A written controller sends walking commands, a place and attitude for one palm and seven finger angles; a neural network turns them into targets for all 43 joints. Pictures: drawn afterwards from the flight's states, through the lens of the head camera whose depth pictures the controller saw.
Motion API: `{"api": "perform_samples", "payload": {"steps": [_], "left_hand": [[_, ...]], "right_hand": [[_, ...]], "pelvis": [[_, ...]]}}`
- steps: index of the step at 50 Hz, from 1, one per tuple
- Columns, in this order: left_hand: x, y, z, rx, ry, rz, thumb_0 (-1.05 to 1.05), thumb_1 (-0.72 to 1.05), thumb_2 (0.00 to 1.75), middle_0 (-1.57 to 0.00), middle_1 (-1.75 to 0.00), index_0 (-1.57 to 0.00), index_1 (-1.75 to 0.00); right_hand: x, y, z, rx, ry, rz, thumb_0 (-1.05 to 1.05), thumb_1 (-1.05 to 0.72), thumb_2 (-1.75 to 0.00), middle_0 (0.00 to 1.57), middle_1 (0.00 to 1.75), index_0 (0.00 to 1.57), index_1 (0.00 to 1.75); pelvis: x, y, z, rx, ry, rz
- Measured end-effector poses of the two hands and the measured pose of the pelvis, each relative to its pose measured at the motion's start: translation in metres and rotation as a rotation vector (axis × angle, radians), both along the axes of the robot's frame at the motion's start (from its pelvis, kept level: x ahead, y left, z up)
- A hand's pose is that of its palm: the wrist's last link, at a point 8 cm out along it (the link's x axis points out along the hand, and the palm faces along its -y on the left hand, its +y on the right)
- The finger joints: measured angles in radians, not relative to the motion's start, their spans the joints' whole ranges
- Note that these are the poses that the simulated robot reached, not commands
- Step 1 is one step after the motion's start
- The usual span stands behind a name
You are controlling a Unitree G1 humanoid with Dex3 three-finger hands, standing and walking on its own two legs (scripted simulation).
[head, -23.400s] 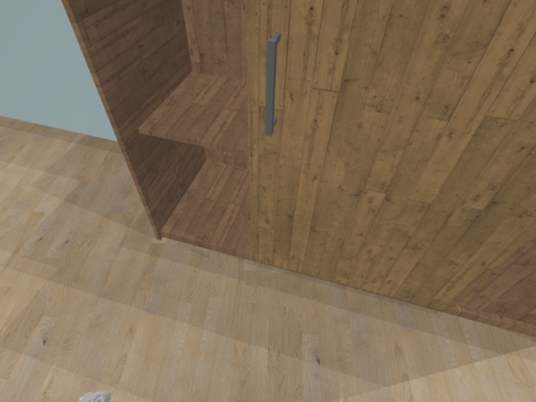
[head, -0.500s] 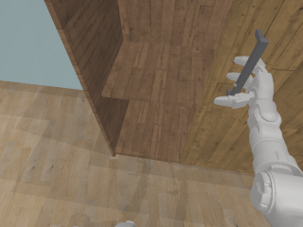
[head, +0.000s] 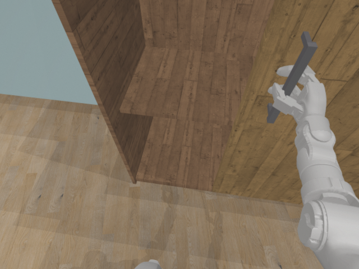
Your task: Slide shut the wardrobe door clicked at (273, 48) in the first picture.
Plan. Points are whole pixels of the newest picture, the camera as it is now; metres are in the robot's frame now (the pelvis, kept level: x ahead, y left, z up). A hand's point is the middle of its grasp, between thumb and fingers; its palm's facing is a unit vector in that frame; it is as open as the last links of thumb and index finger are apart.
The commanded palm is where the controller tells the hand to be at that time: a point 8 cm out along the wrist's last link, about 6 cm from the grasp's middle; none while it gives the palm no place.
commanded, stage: grip the handle and tug to test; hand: right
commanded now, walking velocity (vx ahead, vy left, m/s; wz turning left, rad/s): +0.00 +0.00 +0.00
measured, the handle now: (286, 83) +0.54 -0.16 +0.12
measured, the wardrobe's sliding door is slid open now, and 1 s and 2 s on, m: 0.44 0.44 0.44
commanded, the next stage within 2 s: tug the door sideways, standing still in 0.76 s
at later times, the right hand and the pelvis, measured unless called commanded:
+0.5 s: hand (278, 97) +0.48 -0.13 +0.13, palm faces +0.00 +1.00 +0.00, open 5.3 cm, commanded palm +0.44 -0.18 +0.12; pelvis +0.00 +0.00 +0.00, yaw +0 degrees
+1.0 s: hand (278, 98) +0.48 -0.13 +0.13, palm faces -0.01 +1.00 +0.00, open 5.4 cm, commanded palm +0.46 -0.17 +0.12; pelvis +0.03 +0.00 +0.01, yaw +0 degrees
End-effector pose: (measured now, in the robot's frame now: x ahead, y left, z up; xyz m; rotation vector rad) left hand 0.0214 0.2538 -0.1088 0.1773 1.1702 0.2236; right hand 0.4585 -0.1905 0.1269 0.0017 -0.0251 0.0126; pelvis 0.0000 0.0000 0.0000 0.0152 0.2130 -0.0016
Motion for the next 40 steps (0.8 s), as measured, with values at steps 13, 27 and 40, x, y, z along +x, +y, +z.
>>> {"api": "perform_samples", "payload": {"steps": [13,27,40], "left_hand": [[0.003,-0.001,0.001,-0.006,-0.013,0.000,0.01,0.90,0.90,-0.20,-0.30,-0.20,-0.30],[0.011,0.001,0.000,-0.010,-0.025,-0.014,0.01,0.90,0.90,-0.20,-0.30,-0.20,-0.30],[0.037,0.000,0.005,-0.025,-0.070,0.004,0.01,0.90,0.90,-0.20,-0.30,-0.20,-0.30]], "right_hand": [[-0.001,0.001,0.001,-0.003,0.008,-0.007,0.01,-0.77,-0.82,0.41,1.39,0.39,1.38],[-0.001,0.003,0.001,-0.006,0.006,-0.018,0.00,-0.78,-0.83,0.40,1.39,0.38,1.39],[-0.003,0.003,0.000,0.000,0.000,-0.008,0.01,-0.80,-0.81,0.35,1.40,0.33,1.39]], "pelvis": [[0.001,0.001,0.001,0.000,-0.007,0.002],[0.002,0.002,0.001,-0.002,0.000,0.000],[0.019,0.002,0.004,-0.002,-0.006,0.018]]}}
